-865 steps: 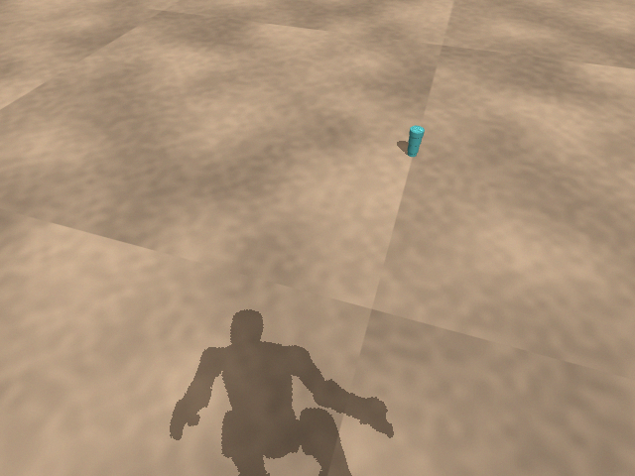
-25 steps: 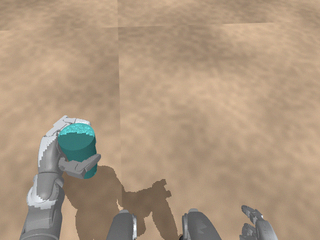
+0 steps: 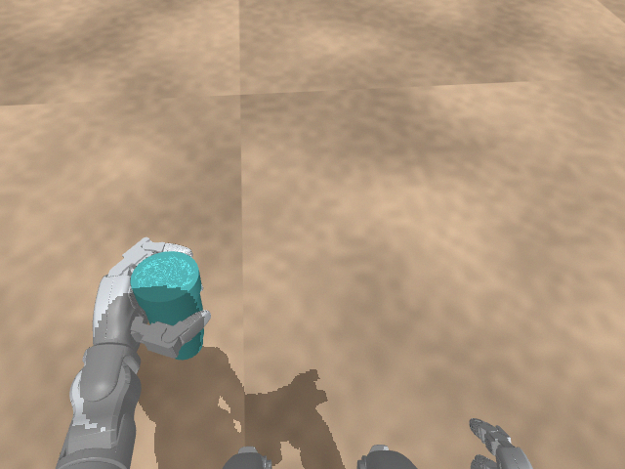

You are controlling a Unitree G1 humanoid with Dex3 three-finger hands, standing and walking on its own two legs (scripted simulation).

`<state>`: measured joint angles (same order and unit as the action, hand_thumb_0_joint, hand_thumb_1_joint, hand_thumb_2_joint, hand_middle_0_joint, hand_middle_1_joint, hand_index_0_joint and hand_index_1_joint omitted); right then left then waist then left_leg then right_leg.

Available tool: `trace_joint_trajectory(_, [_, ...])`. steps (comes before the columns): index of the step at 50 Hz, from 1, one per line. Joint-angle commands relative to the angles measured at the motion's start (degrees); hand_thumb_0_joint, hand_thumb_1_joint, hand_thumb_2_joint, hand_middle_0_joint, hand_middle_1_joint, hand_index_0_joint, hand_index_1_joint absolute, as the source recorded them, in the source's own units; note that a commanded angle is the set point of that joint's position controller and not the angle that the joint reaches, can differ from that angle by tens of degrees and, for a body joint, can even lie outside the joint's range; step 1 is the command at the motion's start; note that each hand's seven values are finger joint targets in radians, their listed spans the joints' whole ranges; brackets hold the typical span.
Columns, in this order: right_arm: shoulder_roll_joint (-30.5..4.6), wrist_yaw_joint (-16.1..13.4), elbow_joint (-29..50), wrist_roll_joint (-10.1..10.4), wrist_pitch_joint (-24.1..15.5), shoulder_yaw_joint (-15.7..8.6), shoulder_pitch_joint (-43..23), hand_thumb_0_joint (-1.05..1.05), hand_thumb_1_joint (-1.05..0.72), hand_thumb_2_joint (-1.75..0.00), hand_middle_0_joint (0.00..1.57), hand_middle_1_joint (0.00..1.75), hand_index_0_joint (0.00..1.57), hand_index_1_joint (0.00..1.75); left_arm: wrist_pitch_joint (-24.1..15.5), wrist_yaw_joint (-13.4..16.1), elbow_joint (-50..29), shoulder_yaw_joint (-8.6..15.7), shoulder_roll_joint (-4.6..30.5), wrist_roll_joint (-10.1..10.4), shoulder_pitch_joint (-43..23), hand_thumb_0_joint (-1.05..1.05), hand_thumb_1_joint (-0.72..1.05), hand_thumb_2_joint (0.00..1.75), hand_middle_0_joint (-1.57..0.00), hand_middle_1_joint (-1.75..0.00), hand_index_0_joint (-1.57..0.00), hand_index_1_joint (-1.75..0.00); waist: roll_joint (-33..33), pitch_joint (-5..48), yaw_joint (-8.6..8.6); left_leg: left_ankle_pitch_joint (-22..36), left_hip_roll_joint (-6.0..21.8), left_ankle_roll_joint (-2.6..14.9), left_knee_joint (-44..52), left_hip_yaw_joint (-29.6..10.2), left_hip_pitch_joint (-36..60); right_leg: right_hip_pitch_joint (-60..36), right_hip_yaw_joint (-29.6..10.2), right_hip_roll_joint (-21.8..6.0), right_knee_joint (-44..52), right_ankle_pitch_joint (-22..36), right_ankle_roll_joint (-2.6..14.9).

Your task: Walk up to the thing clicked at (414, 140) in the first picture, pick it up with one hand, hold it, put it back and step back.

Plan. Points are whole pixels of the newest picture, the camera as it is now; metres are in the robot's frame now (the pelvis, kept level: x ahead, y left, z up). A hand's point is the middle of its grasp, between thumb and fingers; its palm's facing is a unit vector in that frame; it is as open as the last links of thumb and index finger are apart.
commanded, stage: lift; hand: left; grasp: from the side
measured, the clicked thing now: (176, 313) +0.33 +0.18 +0.01
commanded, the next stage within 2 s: hold in 0.32 s
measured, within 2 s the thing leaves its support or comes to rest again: neither
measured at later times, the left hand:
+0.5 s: hand (175, 284) +0.34 +0.17 +0.06, palm faces +0.01 -1.00 -0.01, open 10.0 cm
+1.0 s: hand (172, 282) +0.33 +0.16 +0.08, palm faces +0.01 -1.00 -0.02, open 10.0 cm
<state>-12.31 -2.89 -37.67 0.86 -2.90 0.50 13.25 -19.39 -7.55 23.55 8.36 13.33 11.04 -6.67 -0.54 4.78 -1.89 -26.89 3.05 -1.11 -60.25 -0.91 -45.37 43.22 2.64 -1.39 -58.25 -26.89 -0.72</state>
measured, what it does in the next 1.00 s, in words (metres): stands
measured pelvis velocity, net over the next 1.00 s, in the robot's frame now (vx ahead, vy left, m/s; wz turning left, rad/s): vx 0.01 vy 0.00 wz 0.00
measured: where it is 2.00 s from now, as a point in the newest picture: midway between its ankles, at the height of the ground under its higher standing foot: outside the picture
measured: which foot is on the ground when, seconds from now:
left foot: down 0.00-1.00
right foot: down 0.00-1.00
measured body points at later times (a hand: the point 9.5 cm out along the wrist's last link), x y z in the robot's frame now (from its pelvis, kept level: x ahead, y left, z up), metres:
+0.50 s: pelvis +0.01 +0.00 +0.02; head +0.06 +0.00 +0.47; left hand +0.33 +0.22 +0.06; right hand +0.14 -0.25 -0.09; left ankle +0.03 +0.13 -0.67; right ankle +0.02 -0.13 -0.67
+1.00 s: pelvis +0.01 +0.00 +0.03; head +0.05 +0.00 +0.48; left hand +0.33 +0.22 +0.08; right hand +0.14 -0.25 -0.08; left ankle +0.03 +0.13 -0.67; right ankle +0.02 -0.13 -0.67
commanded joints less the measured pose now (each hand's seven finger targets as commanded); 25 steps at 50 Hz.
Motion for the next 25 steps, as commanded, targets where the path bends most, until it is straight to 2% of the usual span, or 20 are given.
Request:
trace_joint_trajectory(1, [-7.9, -0.5, 7.0, 0.0, -2.2, -2.6, -0.5, 0.00, -0.90, -0.90, 0.20, 0.30, 0.20, 0.30, -5.4, -0.7, -12.2, 2.5, 6.0, 1.5, -14.6, 0.00, 0.18, 1.26, -1.22, -1.38, -1.24, -1.38, -1.4, 15.9, -0.31, 11.6, -2.2, 1.25, 10.8, 0.0, 13.1, -9.6, -0.4, 2.0, 10.1, 14.1, 1.45])
trace_joint_trajectory(2, [-8.1, -0.4, 6.8, 0.0, -2.3, -2.8, -0.5, 0.00, -0.89, -0.90, 0.20, 0.30, 0.20, 0.30, -6.0, -0.7, -15.6, 3.7, 7.6, 1.7, -17.6, 0.00, 0.19, 1.26, -1.21, -1.38, -1.23, -1.38, -3.3, 17.2, 0.26, 11.5, -2.3, 1.16, 11.1, 0.1, 13.9, -9.8, -0.5, 1.9, 10.3, 14.1, 1.53])
trace_joint_trajectory(4, [-8.1, -0.5, 7.1, 0.0, -2.2, -2.7, -0.8, 0.00, -0.90, -0.90, 0.20, 0.30, 0.20, 0.30, -5.8, -1.0, -11.4, 2.9, 6.1, 1.8, -16.2, 0.00, 0.19, 1.27, -1.22, -1.40, -1.24, -1.40, -1.3, 16.4, -0.07, 12.1, -2.2, 1.15, 11.7, -0.1, 14.5, -10.6, -0.3, 2.2, 10.9, 14.3, 1.51])
trace_joint_trajectory(5, [-8.6, -0.5, 6.9, 0.0, -2.2, -3.0, -0.4, 0.00, -0.90, -0.90, 0.20, 0.30, 0.20, 0.30, -6.7, -0.9, -16.8, 4.8, 9.3, 1.9, -20.5, 0.00, 0.21, 1.28, -1.23, -1.40, -1.25, -1.40, -3.6, 18.2, 0.34, 12.8, -2.3, 1.05, 11.9, 0.1, 15.4, -11.4, -0.6, 1.9, 10.8, 15.0, 1.60])
trace_joint_trajectory(6, [-8.1, -0.6, 6.7, -0.2, -1.9, -2.8, -0.4, 0.00, -0.90, -0.90, 0.20, 0.30, 0.20, 0.30, -6.6, -1.0, -14.7, 4.7, 9.1, 1.6, -18.3, 0.00, 0.18, 1.29, -1.24, -1.42, -1.26, -1.42, -3.4, 18.1, 0.53, 13.9, -2.4, 1.06, 11.8, 0.3, 16.0, -12.2, -0.7, 1.9, 11.2, 16.0, 1.51])
trace_joint_trajectory(7, [-8.0, -0.7, 6.9, -0.1, -1.9, -2.6, -0.4, 0.00, -0.90, -0.90, 0.20, 0.30, 0.20, 0.30, -6.5, -1.3, -13.1, 3.5, 7.5, 1.6, -17.0, 0.00, 0.19, 1.29, -1.24, -1.41, -1.25, -1.41, -2.1, 16.8, 0.03, 14.0, -2.5, 1.21, 12.1, 0.4, 15.3, -12.7, -0.7, 1.9, 11.5, 16.5, 1.35])
trace_joint_trajectory(8, [-8.0, -0.7, 6.9, -0.2, -1.9, -2.7, -0.3, 0.00, -0.90, -0.90, 0.20, 0.30, 0.20, 0.30, -7.0, -1.2, -17.1, 5.2, 9.5, 2.0, -19.1, 0.00, 0.20, 1.28, -1.25, -1.41, -1.27, -1.41, -2.9, 17.8, 0.69, 13.9, -2.6, 1.26, 12.2, 0.5, 15.4, -13.8, -0.9, 1.7, 11.9, 16.6, 1.26])
trace_joint_trajectory(9, [-7.9, -0.7, 7.0, 0.0, -1.9, -2.6, -0.6, 0.00, -0.90, -0.90, 0.20, 0.30, 0.20, 0.30, -6.7, -1.2, -13.3, 4.3, 7.8, 1.9, -16.7, 0.00, 0.19, 1.29, -1.25, -1.42, -1.27, -1.42, -1.6, 16.3, 0.24, 13.4, -2.5, 1.29, 12.7, 0.5, 15.6, -13.5, -0.8, 1.8, 12.1, 16.3, 1.19])
trace_joint_trajectory(10, [-7.9, -0.8, 6.9, -0.1, -1.9, -2.6, -0.5, 0.00, -0.90, -0.90, 0.20, 0.30, 0.20, 0.30, -6.9, -1.4, -14.5, 3.6, 7.5, 2.1, -17.6, 0.00, 0.18, 1.28, -1.25, -1.41, -1.26, -1.41, -2.1, 16.5, 0.22, 13.6, -2.5, 1.27, 12.7, 0.7, 16.0, -14.0, -1.0, 1.7, 12.5, 16.5, 1.19])
trace_joint_trajectory(11, [-8.0, -0.8, 6.8, -0.1, -1.8, -2.7, -0.5, 0.00, -0.90, -0.90, 0.20, 0.30, 0.20, 0.30, -7.2, -1.2, -16.0, 4.7, 8.5, 2.1, -19.3, 0.00, 0.18, 1.28, -1.24, -1.41, -1.25, -1.41, -2.5, 17.9, 0.24, 13.9, -2.5, 1.24, 12.9, 0.6, 16.8, -14.8, -1.0, 1.7, 12.6, 16.8, 1.16])
trace_joint_trajectory(12, [-8.0, -0.9, 6.6, -0.1, -1.7, -2.7, -0.5, 0.00, -0.90, -0.90, 0.20, 0.30, 0.20, 0.30, -6.8, -1.3, -12.7, 3.5, 7.1, 1.9, -16.2, 0.00, 0.18, 1.28, -1.23, -1.41, -1.25, -1.41, -1.4, 17.1, 0.12, 14.6, -2.4, 1.23, 13.0, 0.5, 16.6, -14.7, -0.8, 1.8, 12.7, 17.4, 1.18])
trace_joint_trajectory(13, [-8.2, -0.9, 7.0, 0.0, -1.7, -2.8, -0.9, 0.00, -0.90, -0.90, 0.20, 0.30, 0.20, 0.30, -6.7, -1.5, -12.2, 3.2, 6.7, 1.9, -17.0, 0.00, 0.18, 1.28, -1.24, -1.40, -1.25, -1.40, -1.4, 15.1, -0.16, 14.1, -2.3, 1.24, 13.4, 0.6, 16.6, -13.6, -0.8, 1.9, 12.9, 17.2, 1.25])
trace_joint_trajectory(15, [-8.3, -0.9, 6.4, -0.1, -1.5, -2.9, 0.0, 0.00, -0.89, -0.90, 0.20, 0.30, 0.20, 0.30, -7.2, -1.4, -15.8, 4.2, 8.7, 1.8, -20.0, 0.00, 0.20, 1.28, -1.22, -1.40, -1.24, -1.40, -3.8, 17.0, 0.10, 15.4, -2.2, 0.93, 13.9, 0.5, 19.0, -13.9, -0.6, 1.9, 12.8, 17.8, 1.51])
trace_joint_trajectory(16, [-8.0, -1.0, 6.5, -0.1, -1.2, -2.7, -0.1, 0.00, -0.90, -0.90, 0.20, 0.30, 0.20, 0.30, -6.7, -1.7, -11.3, 3.0, 6.5, 1.7, -16.2, 0.00, 0.20, 1.27, -1.23, -1.40, -1.24, -1.40, -1.4, 16.0, -0.05, 15.8, -2.2, 1.05, 13.9, 0.3, 18.3, -14.5, -0.4, 2.0, 13.1, 18.2, 1.37])
trace_joint_trajectory(17, [-8.4, -1.0, 6.2, -0.1, -1.2, -2.9, 0.1, 0.00, -0.89, -0.90, 0.20, 0.30, 0.20, 0.30, -6.9, -1.6, -14.2, 4.1, 8.2, 1.9, -18.2, 0.00, 0.22, 1.28, -1.23, -1.41, -1.25, -1.40, -2.6, 16.9, 0.33, 16.4, -2.2, 1.02, 14.0, 0.6, 19.0, -15.1, -0.6, 1.9, 13.3, 18.8, 1.43])
trace_joint_trajectory(19, [-7.9, -0.8, 6.3, -0.2, -1.2, -2.6, 0.1, 0.00, -0.89, -0.90, 0.20, 0.30, 0.20, 0.30, -6.6, -1.7, -11.8, 3.2, 6.6, 1.9, -16.7, 0.00, 0.20, 1.29, -1.23, -1.41, -1.25, -1.41, -1.7, 16.1, 0.23, 17.5, -2.3, 1.09, 14.1, 0.7, 18.6, -16.3, -0.6, 2.0, 13.6, 20.1, 1.30])
trace_joint_trajectory(21, [-8.4, -1.0, 6.2, -0.1, -1.0, -3.0, 0.1, 0.00, -0.90, -0.90, 0.20, 0.30, 0.20, 0.30, -7.0, -1.3, -14.2, 4.6, 8.7, 1.8, -18.9, 0.00, 0.20, 1.28, -1.24, -1.41, -1.26, -1.41, -2.3, 16.0, 0.48, 17.6, -2.3, 1.11, 14.7, 0.8, 19.8, -16.4, -0.8, 1.8, 14.2, 20.2, 1.26])
trace_joint_trajectory(22, [-7.9, -1.1, 6.3, -0.2, -0.8, -2.7, -0.1, 0.00, -0.91, -0.90, 0.20, 0.30, 0.20, 0.30, -6.7, -1.4, -13.7, 3.7, 7.8, 1.6, -17.9, 0.00, 0.18, 1.20, -1.25, -1.39, -1.27, -1.38, -2.1, 16.1, 0.36, 17.4, -2.4, 1.19, 14.4, 1.2, 19.2, -16.8, -1.0, 1.7, 14.6, 20.6, 1.09])
trace_joint_trajectory(23, [-8.0, -0.9, 7.0, -0.1, -0.7, -2.6, -0.5, 0.00, -0.91, -0.90, 0.20, 0.30, 0.20, 0.30, -6.4, -1.6, -10.9, 2.7, 5.5, 2.0, -16.6, 0.00, 0.18, 1.18, -1.24, -1.37, -1.26, -1.36, -0.2, 14.3, -0.24, 16.8, -2.4, 1.19, 15.0, 0.8, 18.9, -16.9, -0.6, 1.9, 14.7, 19.8, 1.08])
trace_joint_trajectory(25, [-8.2, -0.8, 6.5, -0.2, -0.9, -2.9, -0.4, 0.00, -0.91, -0.90, 0.20, 0.30, 0.20, 0.30, -6.7, -1.4, -12.7, 3.4, 6.7, 2.0, -18.3, 0.00, 0.17, 1.18, -1.23, -1.38, -1.25, -1.37, -2.4, 15.5, 0.31, 18.0, -2.3, 1.07, 15.2, 0.8, 20.3, -16.8, -0.7, 1.9, 14.6, 20.4, 1.26])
